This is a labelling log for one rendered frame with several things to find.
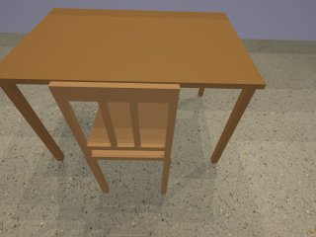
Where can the table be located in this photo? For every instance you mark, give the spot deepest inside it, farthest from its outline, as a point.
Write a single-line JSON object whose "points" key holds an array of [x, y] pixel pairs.
{"points": [[193, 49]]}

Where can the chair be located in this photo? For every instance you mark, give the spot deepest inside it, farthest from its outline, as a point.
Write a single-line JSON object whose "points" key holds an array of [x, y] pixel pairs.
{"points": [[134, 122]]}

